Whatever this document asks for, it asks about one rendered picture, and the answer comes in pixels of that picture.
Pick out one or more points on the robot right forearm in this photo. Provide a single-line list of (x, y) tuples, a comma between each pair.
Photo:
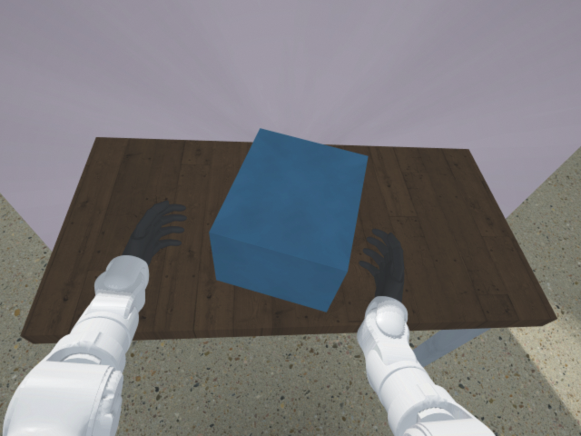
[(403, 386)]

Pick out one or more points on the table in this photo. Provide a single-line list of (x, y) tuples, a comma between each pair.
[(465, 272)]

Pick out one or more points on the carton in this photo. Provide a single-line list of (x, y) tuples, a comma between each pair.
[(286, 226)]

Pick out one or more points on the robot left upper arm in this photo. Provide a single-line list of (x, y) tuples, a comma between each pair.
[(69, 399)]

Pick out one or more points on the right robot hand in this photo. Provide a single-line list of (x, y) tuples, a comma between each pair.
[(389, 278)]

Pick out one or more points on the robot left forearm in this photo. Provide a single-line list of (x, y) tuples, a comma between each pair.
[(104, 332)]

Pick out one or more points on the left robot hand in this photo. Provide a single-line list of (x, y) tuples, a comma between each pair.
[(144, 242)]

